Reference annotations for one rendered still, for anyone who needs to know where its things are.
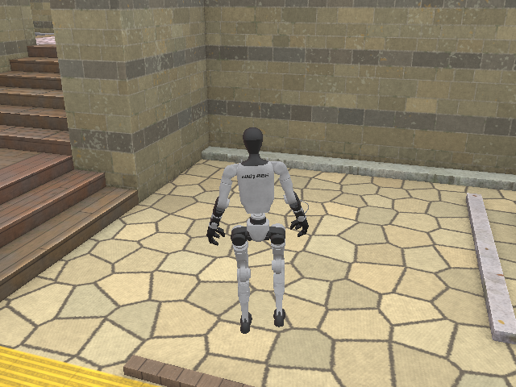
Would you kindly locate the robot left forearm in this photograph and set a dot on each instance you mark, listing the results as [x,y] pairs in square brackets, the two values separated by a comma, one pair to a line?
[216,216]

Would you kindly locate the left robot upper arm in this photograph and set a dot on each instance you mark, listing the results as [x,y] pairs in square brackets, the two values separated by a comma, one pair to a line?
[225,186]

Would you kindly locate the humanoid robot torso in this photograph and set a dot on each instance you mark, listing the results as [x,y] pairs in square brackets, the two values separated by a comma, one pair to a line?
[256,191]

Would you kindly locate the right robot upper arm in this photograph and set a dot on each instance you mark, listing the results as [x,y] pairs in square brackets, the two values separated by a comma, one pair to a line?
[280,168]

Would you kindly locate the robot left hand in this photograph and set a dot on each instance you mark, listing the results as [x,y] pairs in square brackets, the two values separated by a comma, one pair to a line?
[212,232]

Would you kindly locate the robot right forearm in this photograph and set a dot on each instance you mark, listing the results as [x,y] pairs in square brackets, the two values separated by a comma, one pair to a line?
[297,209]

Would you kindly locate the robot right hand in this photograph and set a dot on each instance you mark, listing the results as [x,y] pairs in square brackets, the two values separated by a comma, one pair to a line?
[298,225]

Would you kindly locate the robot head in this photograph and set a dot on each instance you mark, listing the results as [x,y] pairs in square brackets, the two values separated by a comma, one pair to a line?
[253,138]

